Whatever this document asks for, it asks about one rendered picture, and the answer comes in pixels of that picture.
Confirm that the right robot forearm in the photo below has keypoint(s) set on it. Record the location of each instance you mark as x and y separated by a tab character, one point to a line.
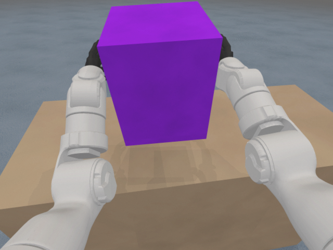
257	112

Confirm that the robot left hand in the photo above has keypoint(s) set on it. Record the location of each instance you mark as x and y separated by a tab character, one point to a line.
93	57

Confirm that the pedestal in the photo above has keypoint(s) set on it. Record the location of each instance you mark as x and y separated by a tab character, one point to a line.
184	195

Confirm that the robot right hand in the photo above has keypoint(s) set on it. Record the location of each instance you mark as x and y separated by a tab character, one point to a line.
225	49

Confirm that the robot right upper arm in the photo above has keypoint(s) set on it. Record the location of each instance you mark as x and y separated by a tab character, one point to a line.
285	163

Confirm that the robot left upper arm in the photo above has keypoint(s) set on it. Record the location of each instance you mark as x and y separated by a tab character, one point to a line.
80	189

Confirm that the left robot forearm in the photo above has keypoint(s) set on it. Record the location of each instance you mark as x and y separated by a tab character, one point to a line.
84	136

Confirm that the carton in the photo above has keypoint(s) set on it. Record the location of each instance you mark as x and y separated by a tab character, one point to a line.
160	62

